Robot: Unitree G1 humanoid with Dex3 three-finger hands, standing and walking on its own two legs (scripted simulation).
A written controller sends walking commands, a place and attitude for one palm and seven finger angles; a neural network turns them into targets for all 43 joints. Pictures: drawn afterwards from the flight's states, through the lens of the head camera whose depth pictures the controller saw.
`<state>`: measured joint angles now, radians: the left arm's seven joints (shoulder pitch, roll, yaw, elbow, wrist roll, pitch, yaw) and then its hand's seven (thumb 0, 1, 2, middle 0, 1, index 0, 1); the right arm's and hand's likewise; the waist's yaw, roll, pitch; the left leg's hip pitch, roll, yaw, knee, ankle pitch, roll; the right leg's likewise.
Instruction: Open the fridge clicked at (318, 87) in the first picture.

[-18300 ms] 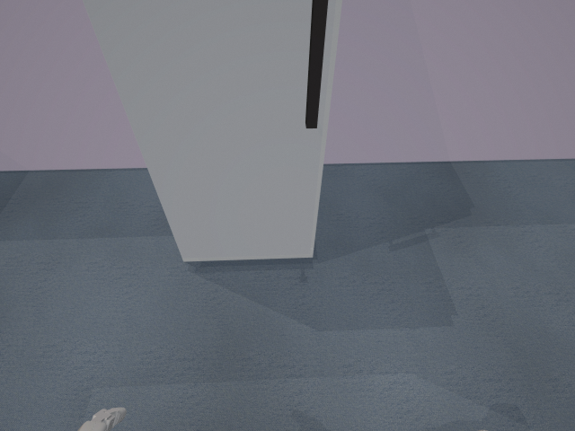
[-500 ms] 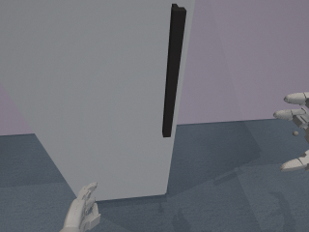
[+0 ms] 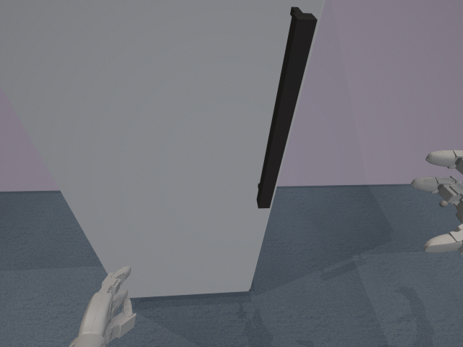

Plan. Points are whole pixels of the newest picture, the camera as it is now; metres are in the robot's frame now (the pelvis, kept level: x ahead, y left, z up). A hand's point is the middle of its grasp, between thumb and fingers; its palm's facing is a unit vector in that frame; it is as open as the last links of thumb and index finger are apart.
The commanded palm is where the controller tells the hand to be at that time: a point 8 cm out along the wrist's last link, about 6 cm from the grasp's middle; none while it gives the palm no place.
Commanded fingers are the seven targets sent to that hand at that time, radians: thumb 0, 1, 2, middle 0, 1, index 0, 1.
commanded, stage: raise the hand to about handle height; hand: right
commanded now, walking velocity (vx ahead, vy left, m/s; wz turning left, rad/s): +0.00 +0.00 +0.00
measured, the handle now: (275, 128) +0.46 -0.06 +0.17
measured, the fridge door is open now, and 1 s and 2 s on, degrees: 0 0 0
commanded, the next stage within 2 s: move the hooked fingers beside the handle in 0.06 s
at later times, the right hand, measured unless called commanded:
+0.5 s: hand (400, 184) +0.31 -0.23 +0.19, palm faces -0.05 +0.99 -0.10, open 14.0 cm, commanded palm +0.28 -0.28 +0.20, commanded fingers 0.00 0.50 -0.30 0.30 1.20 0.30 1.20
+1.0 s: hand (375, 173) +0.34 -0.21 +0.18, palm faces -0.02 +1.00 -0.06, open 14.0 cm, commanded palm +0.31 -0.24 +0.19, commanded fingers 0.00 0.50 -0.30 0.30 1.20 0.30 1.20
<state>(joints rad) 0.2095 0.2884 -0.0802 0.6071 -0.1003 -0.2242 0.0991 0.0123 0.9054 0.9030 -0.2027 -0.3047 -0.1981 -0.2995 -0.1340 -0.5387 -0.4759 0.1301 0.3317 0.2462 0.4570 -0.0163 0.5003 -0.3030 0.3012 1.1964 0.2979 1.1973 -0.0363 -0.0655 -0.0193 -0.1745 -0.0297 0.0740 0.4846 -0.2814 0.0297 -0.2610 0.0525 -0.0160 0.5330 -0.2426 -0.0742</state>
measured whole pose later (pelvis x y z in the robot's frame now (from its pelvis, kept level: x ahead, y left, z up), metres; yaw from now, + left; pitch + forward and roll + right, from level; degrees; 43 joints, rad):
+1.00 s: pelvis +0.02 +0.01 +0.00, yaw +0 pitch -1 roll +1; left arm 0.19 0.26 -0.08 0.62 -0.10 -0.16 0.10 0.01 0.91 0.90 -0.20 -0.30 -0.20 -0.30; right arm -0.25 -0.40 -0.31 0.10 0.29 0.26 0.30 -0.02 0.50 -0.30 0.30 1.20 0.30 1.20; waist -0.02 -0.05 -0.03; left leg -0.17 -0.03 0.07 0.50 -0.31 0.04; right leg -0.24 0.06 -0.02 0.52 -0.26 -0.07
